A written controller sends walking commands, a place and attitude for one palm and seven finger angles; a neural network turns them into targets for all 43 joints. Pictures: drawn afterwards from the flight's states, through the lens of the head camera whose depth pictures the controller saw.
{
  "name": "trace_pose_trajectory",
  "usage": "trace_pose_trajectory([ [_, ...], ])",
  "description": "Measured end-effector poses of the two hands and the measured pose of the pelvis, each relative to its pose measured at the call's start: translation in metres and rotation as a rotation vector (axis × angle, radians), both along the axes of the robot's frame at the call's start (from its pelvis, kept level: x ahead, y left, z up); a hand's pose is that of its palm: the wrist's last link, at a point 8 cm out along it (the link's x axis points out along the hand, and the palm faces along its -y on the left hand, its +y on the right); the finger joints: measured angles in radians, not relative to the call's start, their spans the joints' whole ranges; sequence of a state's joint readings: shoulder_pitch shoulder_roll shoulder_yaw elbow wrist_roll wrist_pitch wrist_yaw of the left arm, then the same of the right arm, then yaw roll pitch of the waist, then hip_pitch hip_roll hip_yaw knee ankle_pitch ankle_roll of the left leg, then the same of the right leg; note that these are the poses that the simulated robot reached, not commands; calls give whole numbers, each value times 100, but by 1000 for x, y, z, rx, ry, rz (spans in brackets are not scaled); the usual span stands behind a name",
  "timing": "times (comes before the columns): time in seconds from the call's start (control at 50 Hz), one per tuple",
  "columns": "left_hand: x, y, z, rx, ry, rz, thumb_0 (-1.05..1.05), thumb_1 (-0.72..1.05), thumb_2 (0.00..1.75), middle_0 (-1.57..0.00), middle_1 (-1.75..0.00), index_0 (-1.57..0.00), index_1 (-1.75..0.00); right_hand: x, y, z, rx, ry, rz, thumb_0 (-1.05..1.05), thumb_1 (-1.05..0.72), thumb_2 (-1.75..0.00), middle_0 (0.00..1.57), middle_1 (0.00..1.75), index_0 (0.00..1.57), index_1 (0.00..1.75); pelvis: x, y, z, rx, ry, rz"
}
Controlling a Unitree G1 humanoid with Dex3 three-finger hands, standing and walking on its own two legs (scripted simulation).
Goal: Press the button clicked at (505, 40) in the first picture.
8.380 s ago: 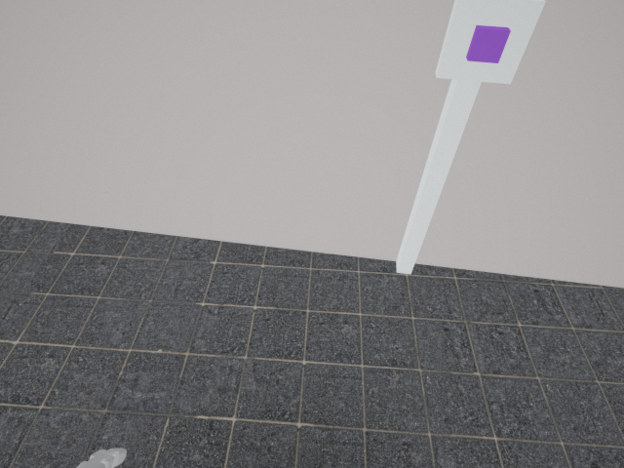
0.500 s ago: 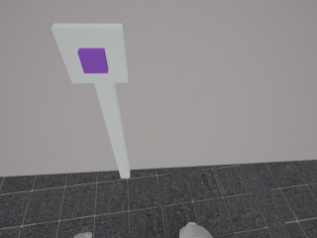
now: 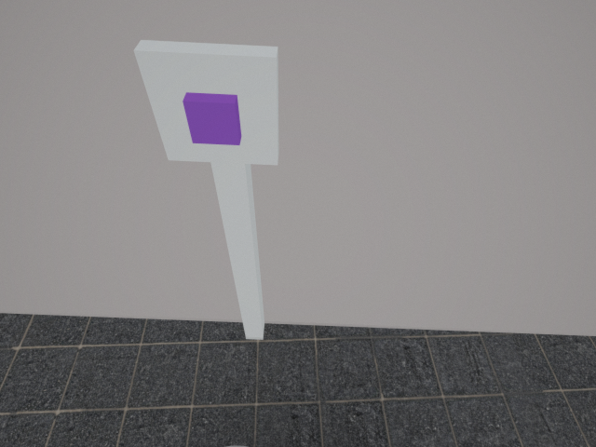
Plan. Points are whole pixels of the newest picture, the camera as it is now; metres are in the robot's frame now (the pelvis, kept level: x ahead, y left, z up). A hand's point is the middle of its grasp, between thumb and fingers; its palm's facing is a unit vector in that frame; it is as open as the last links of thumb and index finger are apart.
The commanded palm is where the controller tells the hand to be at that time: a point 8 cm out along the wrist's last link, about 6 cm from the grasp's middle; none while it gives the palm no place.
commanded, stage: come to a stop and stand still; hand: left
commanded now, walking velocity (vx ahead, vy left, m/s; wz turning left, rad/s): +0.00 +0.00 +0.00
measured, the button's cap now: (214, 118) +0.51 +0.17 +0.16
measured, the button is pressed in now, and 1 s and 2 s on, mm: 0 0 0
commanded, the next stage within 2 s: look again from close up in 0.90 s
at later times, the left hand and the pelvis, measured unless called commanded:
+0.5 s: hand out of the picture -0.03 +0.19 -0.15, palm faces +0.01 -0.98 -0.22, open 7.4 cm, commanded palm none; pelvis -0.03 +0.02 +0.02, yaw -1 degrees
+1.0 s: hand out of the picture -0.09 +0.14 -0.16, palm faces +0.03 -0.99 -0.14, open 7.3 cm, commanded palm none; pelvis -0.05 +0.00 +0.02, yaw -1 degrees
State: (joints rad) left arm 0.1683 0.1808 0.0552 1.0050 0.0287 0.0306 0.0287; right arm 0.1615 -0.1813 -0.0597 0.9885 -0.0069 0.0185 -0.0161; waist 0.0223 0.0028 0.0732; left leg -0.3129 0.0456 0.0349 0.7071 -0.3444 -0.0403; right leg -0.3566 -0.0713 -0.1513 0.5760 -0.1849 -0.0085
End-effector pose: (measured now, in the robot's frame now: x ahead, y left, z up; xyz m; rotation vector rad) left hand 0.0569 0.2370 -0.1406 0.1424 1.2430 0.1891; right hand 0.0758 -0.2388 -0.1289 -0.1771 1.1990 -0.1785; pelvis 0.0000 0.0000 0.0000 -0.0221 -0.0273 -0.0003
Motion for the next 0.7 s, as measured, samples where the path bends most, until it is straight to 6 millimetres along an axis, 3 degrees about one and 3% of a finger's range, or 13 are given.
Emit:
trace_pose_trajectory([
  [0.1, -24, 18, -6, -33, 55, 33, 0, 91, 90, -19, -30, -20, -29, -10, 26, 15, -20, 3, 24, 0, -92, -90, 20, 30, 20, 30, -4, 17, 7, 2, -5, -3],
  [0.28, -73, 27, 7, -34, 177, 25, 0, 91, 90, -19, -30, -20, -29, -36, 40, 18, -11, 49, -8, 1, -93, -90, 20, 30, 20, 30, -10, 31, 19, 16, 25, -19],
  [0.48, -89, 7, 19, 5, 165, -20, 0, 91, 90, -19, -30, -20, -29, -97, 34, -7, 71, 128, -73, 0, -94, -90, 20, 30, 20, 30, -29, 21, 17, 33, -4, -22],
  [0.7, -107, -25, 13, -35, 149, -37, 1, 92, 90, -20, -30, -20, -30, -173, 35, -7, 111, 266, -109, 1, -91, -90, 20, 30, 20, 30, -48, 1, 18, 31, -29, -21],
])
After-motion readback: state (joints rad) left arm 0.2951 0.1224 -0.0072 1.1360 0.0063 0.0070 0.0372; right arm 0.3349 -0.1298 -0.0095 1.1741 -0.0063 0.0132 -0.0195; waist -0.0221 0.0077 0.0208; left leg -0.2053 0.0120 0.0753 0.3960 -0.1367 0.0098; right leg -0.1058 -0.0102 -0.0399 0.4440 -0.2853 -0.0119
